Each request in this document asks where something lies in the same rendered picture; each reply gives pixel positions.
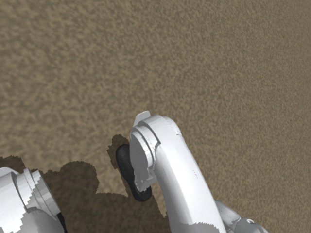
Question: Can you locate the right robot foot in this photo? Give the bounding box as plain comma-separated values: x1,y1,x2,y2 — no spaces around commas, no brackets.
116,144,152,202

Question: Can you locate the right robot hand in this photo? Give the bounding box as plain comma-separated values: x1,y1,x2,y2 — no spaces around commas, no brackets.
215,200,242,233

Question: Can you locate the left robot foot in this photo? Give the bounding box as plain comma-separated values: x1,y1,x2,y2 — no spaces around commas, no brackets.
57,212,68,233

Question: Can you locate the right robot arm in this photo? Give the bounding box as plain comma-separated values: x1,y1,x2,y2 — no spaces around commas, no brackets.
234,217,268,233

